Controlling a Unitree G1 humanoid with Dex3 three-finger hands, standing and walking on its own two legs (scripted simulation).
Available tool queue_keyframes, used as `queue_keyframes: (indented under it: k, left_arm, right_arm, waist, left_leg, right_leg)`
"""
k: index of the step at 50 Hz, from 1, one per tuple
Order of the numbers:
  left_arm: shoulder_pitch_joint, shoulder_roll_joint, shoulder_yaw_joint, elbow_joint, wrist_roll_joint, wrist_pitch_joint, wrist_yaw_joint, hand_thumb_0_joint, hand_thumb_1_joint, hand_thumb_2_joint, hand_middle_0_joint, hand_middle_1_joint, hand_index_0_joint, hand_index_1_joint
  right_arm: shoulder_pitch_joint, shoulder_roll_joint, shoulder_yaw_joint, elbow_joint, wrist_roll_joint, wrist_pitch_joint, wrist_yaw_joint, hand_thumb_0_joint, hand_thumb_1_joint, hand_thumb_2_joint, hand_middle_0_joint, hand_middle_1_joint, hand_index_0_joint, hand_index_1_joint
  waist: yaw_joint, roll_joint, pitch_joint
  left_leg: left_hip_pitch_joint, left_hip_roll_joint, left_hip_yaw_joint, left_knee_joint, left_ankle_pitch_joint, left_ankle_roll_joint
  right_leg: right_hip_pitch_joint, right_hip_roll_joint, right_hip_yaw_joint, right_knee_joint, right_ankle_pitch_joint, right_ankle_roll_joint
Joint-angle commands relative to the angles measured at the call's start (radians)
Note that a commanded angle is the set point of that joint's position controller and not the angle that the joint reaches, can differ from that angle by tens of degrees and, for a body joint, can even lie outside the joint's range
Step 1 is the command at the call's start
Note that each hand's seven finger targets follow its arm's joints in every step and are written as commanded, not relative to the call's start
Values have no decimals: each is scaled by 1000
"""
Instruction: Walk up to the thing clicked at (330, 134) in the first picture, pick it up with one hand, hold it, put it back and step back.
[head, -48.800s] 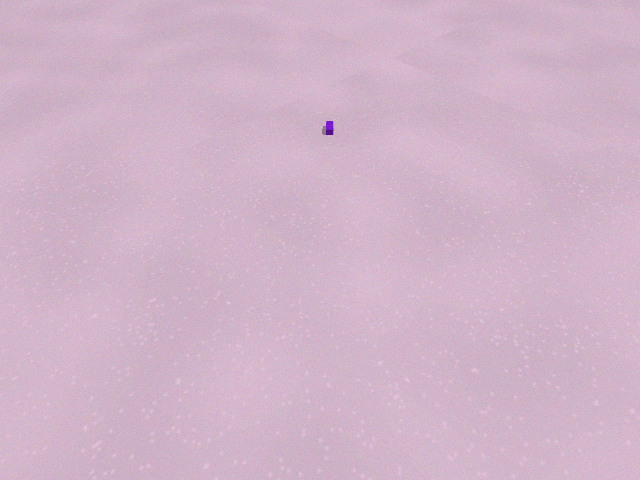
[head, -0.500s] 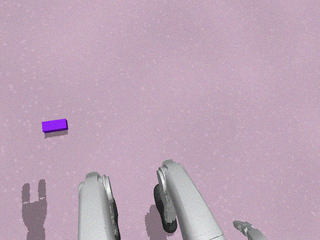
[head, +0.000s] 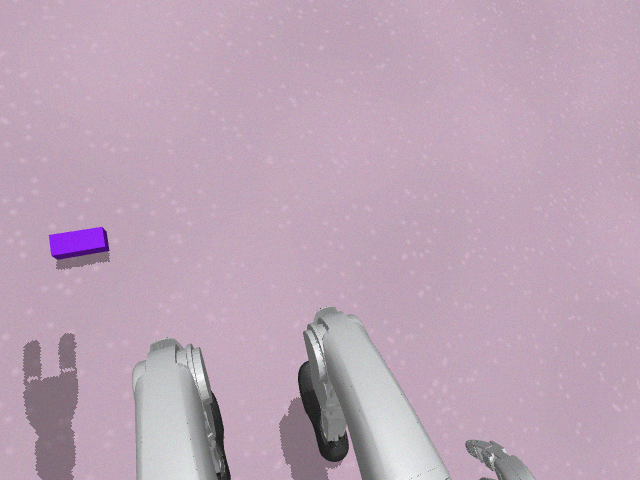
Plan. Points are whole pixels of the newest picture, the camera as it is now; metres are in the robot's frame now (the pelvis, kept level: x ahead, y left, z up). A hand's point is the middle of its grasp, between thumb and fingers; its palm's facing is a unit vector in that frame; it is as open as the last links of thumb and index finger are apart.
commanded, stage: approach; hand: left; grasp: from above
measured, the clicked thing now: (80, 243) +0.53 +0.32 -0.47
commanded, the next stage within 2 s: rest palm in 0.66 s
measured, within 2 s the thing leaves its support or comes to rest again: neither
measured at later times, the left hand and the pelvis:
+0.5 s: hand (66, 234) +0.51 +0.30 -0.34, palm faces -0.49 -0.05 -0.87, open 14.2 cm; pelvis -0.01 -0.01 -0.15, yaw -4 degrees
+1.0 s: hand (70, 242) +0.51 +0.31 -0.39, palm faces -0.49 -0.07 -0.87, open 14.1 cm; pelvis +0.00 -0.01 -0.17, yaw -8 degrees
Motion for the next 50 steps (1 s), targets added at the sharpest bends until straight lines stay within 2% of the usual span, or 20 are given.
queue_keyframes:
  k: [1,6,9,11,12,18,26,27,32,34,37,38,40,41,42,43,44,45,48,50]
  left_arm:
    - [-327,260,72,-112,27,-19,110,0,-508,913,-76,-1118,-106,-1087]
    - [-419,305,101,-135,72,6,208,0,-554,956,-78,-1088,-90,-1076]
    - [-446,299,97,-115,75,40,239,0,-578,973,-75,-1080,-82,-1074]
    - [-438,297,98,-90,71,65,247,0,-578,973,-74,-1080,-81,-1072]
    - [-463,321,108,-110,76,70,249,0,-581,981,-75,-1074,-80,-1068]
    - [-474,315,78,-61,60,99,256,0,-575,971,-69,-1093,-82,-1079]
    - [-401,418,84,56,52,88,305,0,-559,947,-67,-1096,-89,-1072]
    - [-380,417,72,72,55,84,312,0,-550,939,-75,-1088,-97,-1065]
    - [-358,488,94,81,82,72,372,0,-510,909,-114,-1038,-133,-1018]
    - [-350,518,110,79,76,74,395,0,-483,887,-145,-997,-160,-980]
    - [-344,544,125,37,82,98,414,0,-472,873,-155,-982,-170,-966]
    - [-345,558,140,26,71,107,419,0,-457,860,-165,-966,-180,-949]
    - [-323,539,135,31,59,131,411,0,-522,925,-116,-964,-117,-962]
    - [-282,504,114,83,54,145,400,0,-552,947,-97,-981,-95,-981]
    - [-281,505,116,71,49,150,388,0,-555,951,-109,-968,-102,-974]
    - [-254,498,115,106,37,155,378,0,-547,946,-115,-957,-108,-963]
    - [-265,476,91,86,29,152,362,0,-549,946,-128,-944,-116,-956]
    - [-249,505,118,91,24,153,350,0,-559,955,-121,-953,-109,-965]
    - [-252,463,82,69,4,133,315,0,-550,942,-118,-980,-114,-984]
    - [-245,455,75,65,0,109,304,0,-554,949,-105,-997,-103,-999]
  right_arm:
    - [163,-225,-65,0,-26,-3,9,0,-914,-902,199,300,199,300]
    - [161,-250,-70,6,-46,-13,31,0,-919,-903,199,300,199,300]
    - [172,-256,-64,7,-50,-26,39,0,-923,-905,199,300,199,300]
    - [174,-265,-58,9,-53,-35,42,0,-923,-904,199,300,199,300]
    - [178,-271,-55,9,-57,-39,44,0,-921,-903,199,300,199,300]
    - [178,-281,-18,6,-69,-56,51,0,-922,-902,199,300,199,300]
    - [159,-316,62,-8,-95,-77,54,0,-923,-900,199,300,199,300]
    - [153,-311,79,-8,-100,-80,56,0,-924,-900,199,300,199,300]
    - [135,-348,115,-31,-117,-91,56,0,-923,-901,199,300,199,300]
    - [118,-359,123,-47,-122,-98,56,0,-924,-902,199,300,199,300]
    - [120,-362,130,-53,-128,-110,57,0,-926,-903,199,300,199,300]
    - [115,-365,127,-53,-128,-113,57,0,-926,-903,199,300,199,300]
    - [114,-372,123,-63,-126,-125,61,0,-922,-906,198,300,198,300]
    - [103,-370,121,-66,-126,-126,64,0,-923,-907,198,300,198,300]
    - [109,-379,118,-68,-125,-127,66,0,-925,-908,198,300,198,300]
    - [105,-382,114,-69,-121,-126,66,0,-924,-908,198,300,198,300]
    - [101,-376,119,-67,-124,-127,70,0,-926,-909,198,300,198,300]
    - [110,-377,120,-62,-122,-127,71,0,-927,-909,198,300,198,300]
    - [88,-389,118,-77,-124,-124,72,0,-928,-910,198,300,198,300]
    - [81,-379,136,-74,-126,-124,72,0,-925,-909,198,300,198,300]
  waist:
    - [-2,295,-563]
    - [-15,391,-631]
    - [-42,420,-641]
    - [-49,424,-623]
    - [-59,446,-637]
    - [-97,428,-617]
    - [-134,366,-523]
    - [-137,365,-514]
    - [-145,437,-489]
    - [-144,452,-497]
    - [-134,486,-492]
    - [-122,488,-497]
    - [-128,501,-474]
    - [-137,467,-431]
    - [-151,448,-416]
    - [-147,424,-383]
    - [-151,431,-377]
    - [-147,412,-370]
    - [-159,390,-349]
    - [-167,376,-318]
  left_leg:
    - [522,-7,-47,-111,219,-20]
    - [526,-8,-75,-36,183,-38]
    - [488,-13,-62,31,157,-34]
    - [463,-14,-67,62,147,-36]
    - [455,-13,-70,80,145,-38]
    - [339,-11,-55,192,104,-30]
    - [201,1,-47,323,181,-15]
    - [194,5,-49,336,192,-13]
    - [257,20,-82,354,275,-23]
    - [265,25,-86,365,293,-23]
    - [260,31,-82,375,309,-21]
    - [255,33,-80,381,309,-21]
    - [259,35,-87,377,316,-27]
    - [218,37,-91,378,276,-25]
    - [193,38,-93,378,266,-23]
    - [162,37,-98,372,225,-25]
    - [150,38,-98,369,215,-27]
    - [154,39,-105,371,206,-26]
    - [145,42,-115,368,165,-30]
    - [136,43,-127,371,143,-34]
  right_leg:
    - [35,13,-37,-46,192,-81]
    - [-78,2,-64,69,162,-76]
    - [-103,3,-75,110,153,-73]
    - [-134,-5,-81,142,142,-71]
    - [-143,-6,-87,160,140,-70]
    - [-134,10,-109,216,127,-71]
    - [-39,33,-127,265,211,-55]
    - [-16,40,-126,270,225,-51]
    - [-30,54,-157,321,273,-58]
    - [-13,61,-162,325,290,-55]
    - [13,67,-157,330,314,-53]
    - [10,69,-159,325,317,-52]
    - [-8,66,-166,334,311,-56]
    - [-33,71,-173,332,282,-56]
    - [-20,72,-176,325,281,-53]
    - [-38,71,-182,325,249,-57]
    - [-25,72,-183,323,247,-56]
    - [-37,71,-186,324,234,-58]
    - [-45,69,-193,317,203,-59]
    - [-58,66,-202,318,188,-59]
